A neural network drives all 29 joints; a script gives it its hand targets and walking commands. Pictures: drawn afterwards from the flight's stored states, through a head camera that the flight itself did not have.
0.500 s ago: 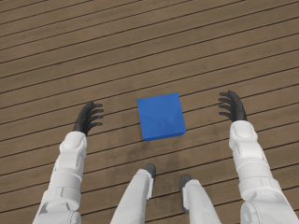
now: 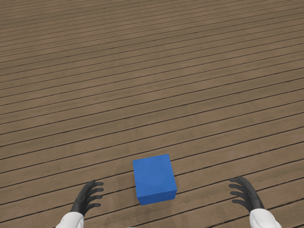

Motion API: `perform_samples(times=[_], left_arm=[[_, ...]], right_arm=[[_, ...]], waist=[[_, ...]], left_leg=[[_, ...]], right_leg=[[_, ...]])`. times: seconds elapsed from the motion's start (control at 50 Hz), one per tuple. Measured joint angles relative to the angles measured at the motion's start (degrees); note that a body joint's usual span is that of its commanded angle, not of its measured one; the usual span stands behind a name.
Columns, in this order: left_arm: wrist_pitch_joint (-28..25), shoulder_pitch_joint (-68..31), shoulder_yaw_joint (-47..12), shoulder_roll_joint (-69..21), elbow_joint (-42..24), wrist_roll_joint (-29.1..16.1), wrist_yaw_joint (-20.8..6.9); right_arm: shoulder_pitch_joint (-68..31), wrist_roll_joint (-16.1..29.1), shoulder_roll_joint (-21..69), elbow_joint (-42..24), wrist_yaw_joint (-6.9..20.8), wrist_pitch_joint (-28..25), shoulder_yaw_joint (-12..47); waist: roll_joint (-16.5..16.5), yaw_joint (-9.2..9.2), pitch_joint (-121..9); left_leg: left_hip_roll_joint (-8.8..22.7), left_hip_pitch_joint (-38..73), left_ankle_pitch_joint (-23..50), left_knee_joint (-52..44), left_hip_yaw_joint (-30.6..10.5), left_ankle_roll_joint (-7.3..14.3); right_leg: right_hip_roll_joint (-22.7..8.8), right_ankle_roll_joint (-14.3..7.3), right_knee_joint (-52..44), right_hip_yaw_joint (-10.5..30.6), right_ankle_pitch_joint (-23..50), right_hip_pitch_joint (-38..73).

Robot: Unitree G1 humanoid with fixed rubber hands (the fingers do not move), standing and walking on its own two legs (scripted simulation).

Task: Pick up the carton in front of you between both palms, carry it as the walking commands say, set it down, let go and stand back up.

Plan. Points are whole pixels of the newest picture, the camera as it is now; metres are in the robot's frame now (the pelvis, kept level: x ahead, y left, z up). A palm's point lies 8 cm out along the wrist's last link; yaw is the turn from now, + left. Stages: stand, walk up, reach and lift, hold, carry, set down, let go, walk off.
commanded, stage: let go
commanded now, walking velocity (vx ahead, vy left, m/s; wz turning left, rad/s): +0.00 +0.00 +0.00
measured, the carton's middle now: (154, 180) +0.39 +0.06 -0.65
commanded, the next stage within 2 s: stand in 0.46 s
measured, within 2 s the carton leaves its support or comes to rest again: neither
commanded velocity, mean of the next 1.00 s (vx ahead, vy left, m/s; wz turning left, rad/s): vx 0.00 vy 0.00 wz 0.00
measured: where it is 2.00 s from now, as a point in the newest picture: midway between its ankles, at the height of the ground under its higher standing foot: outside the picture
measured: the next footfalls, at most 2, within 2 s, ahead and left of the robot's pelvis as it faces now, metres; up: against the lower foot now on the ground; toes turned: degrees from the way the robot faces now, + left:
none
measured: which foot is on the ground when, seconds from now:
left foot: down 0.00-1.00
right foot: down 0.00-1.00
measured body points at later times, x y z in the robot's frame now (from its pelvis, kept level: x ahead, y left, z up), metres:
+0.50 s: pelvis +0.00 +0.00 +0.00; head -0.01 +0.01 +0.45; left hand +0.17 +0.25 -0.07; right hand +0.16 -0.23 -0.08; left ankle +0.00 +0.12 -0.74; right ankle -0.05 -0.10 -0.74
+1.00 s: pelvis +0.02 +0.03 +0.00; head +0.02 +0.05 +0.45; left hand +0.16 +0.31 -0.11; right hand +0.14 -0.27 -0.09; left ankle +0.00 +0.12 -0.74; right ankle -0.05 -0.10 -0.74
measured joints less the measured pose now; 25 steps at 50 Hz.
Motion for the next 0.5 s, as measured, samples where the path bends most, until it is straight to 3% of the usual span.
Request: perform_samples(times=[0.12,0.26,0.44,0.5], left_arm=[[2.53,-0.53,0.60,0.50,0.40,1.11,-0.03],[4.74,-1.07,1.01,0.09,0.25,2.29,-0.07],[9.92,-1.09,0.41,1.23,-2.48,2.29,2.70],[7.74,-1.43,0.01,2.07,-0.13,2.47,3.93]], right_arm=[[3.48,1.36,-1.04,-2.31,1.37,2.54,1.35],[3.88,1.65,-1.06,-3.62,1.83,4.80,2.02],[3.70,2.07,-0.81,-1.61,-0.18,3.89,2.58],[3.20,0.23,-1.30,1.25,-0.97,2.88,2.78]], waist=[[-1.49,-1.47,1.39],[-1.72,-1.69,3.11],[-1.12,-1.45,2.32],[-1.25,-1.04,0.67]], left_leg=[[0.56,5.50,-0.39,-0.78,-0.20,-0.70],[0.81,8.50,-0.95,-0.36,0.05,-0.83],[-0.01,7.36,-2.22,2.55,-0.21,-0.03],[-0.08,5.55,-2.50,3.56,0.07,0.25]], right_leg=[[0.50,-0.83,-0.53,-0.28,-0.44,5.37],[0.69,-1.02,-0.26,-0.21,-0.79,8.34],[-0.03,-0.20,1.67,-0.72,-1.86,7.89],[-0.13,0.19,2.23,-0.54,-1.91,6.23]])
